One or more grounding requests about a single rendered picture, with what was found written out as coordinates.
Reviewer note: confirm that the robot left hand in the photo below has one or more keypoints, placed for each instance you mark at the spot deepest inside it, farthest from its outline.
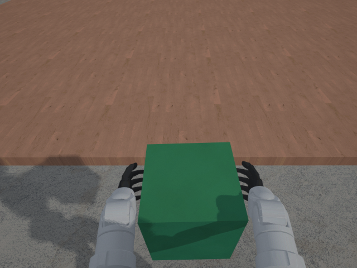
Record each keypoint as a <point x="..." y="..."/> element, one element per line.
<point x="128" y="175"/>

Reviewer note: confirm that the left robot forearm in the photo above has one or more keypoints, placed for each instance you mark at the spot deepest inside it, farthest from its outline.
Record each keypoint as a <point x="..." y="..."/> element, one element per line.
<point x="116" y="232"/>

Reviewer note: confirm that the carton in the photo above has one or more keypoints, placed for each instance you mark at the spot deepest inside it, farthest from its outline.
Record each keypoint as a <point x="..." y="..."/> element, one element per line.
<point x="191" y="206"/>

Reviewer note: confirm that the robot right hand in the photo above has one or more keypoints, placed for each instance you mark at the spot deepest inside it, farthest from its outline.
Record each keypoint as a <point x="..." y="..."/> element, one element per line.
<point x="252" y="180"/>

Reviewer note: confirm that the right robot forearm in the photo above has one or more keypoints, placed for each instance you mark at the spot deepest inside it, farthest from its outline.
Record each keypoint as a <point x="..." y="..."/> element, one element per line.
<point x="272" y="229"/>

